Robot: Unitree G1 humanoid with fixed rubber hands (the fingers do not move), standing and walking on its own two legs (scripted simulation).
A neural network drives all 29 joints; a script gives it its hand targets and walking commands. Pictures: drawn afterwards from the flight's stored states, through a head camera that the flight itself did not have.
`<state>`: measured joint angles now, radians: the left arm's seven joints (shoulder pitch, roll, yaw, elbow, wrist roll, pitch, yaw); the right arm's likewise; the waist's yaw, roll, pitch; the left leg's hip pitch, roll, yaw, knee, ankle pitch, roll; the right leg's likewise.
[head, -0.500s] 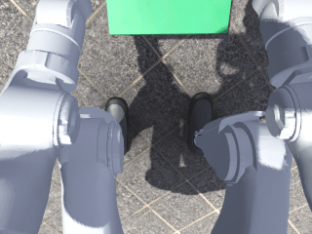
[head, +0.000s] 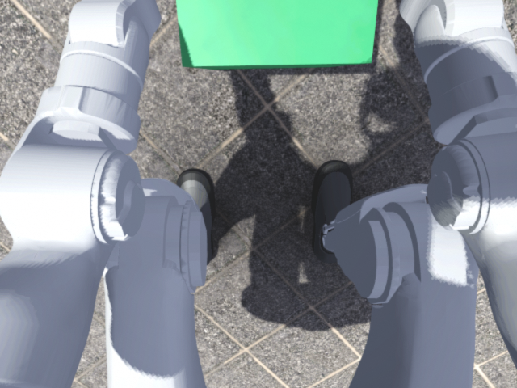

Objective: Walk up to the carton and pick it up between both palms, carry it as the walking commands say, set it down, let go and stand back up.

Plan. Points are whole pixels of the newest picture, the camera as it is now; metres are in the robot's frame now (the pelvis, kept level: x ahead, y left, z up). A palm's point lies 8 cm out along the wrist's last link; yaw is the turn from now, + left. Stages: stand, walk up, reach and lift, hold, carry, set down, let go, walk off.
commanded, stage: reach and lift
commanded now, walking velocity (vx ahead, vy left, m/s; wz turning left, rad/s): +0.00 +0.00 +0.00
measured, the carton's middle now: out of the picture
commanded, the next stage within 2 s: none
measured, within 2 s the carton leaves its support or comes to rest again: leaves its support in 0.50 s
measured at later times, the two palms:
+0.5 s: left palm out of the picture +0.55 +0.14 -0.18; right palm out of the picture +0.55 -0.15 -0.20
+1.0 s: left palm out of the picture +0.56 +0.13 -0.13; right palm out of the picture +0.56 -0.15 -0.15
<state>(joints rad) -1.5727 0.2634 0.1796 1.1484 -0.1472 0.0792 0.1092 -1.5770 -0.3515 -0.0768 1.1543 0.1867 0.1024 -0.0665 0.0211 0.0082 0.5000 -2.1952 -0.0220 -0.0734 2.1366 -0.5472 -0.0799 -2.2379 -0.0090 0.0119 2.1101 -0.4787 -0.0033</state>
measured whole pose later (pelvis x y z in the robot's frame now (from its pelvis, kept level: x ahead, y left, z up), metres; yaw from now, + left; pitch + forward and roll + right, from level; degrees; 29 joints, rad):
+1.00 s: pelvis -0.01 +0.00 +0.00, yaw -1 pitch +28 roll +1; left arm -1.54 0.16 0.32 0.88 -0.02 0.31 0.22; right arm -1.59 -0.34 -0.05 1.07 0.19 0.30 -0.20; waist 0.03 0.02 0.52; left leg -2.10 -0.06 -0.09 2.16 -0.55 -0.10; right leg -2.16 0.02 0.03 2.13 -0.46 0.01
